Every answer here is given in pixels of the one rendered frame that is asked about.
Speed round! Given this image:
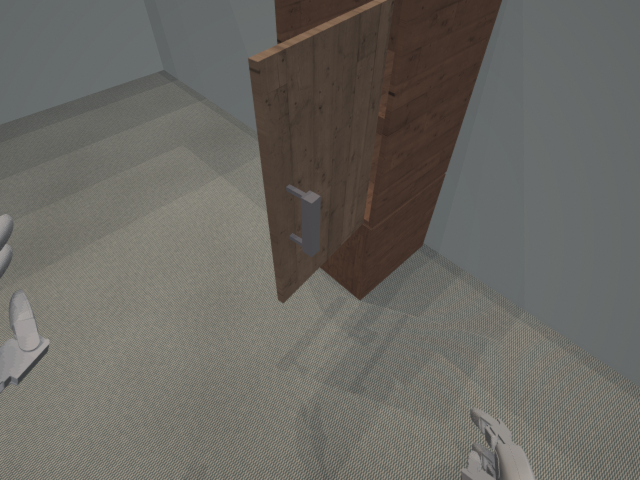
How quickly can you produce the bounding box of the right robot hand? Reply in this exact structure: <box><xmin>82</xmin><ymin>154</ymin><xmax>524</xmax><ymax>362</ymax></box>
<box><xmin>461</xmin><ymin>408</ymin><xmax>536</xmax><ymax>480</ymax></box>

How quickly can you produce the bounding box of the handle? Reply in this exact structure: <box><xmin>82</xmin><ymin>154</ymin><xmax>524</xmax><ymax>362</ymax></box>
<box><xmin>286</xmin><ymin>184</ymin><xmax>321</xmax><ymax>257</ymax></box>

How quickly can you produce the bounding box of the cupboard door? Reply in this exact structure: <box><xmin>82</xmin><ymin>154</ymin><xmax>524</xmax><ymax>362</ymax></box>
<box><xmin>248</xmin><ymin>0</ymin><xmax>394</xmax><ymax>304</ymax></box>

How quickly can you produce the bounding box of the left robot hand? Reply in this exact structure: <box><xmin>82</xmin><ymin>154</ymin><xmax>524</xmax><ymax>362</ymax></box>
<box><xmin>0</xmin><ymin>214</ymin><xmax>50</xmax><ymax>393</ymax></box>

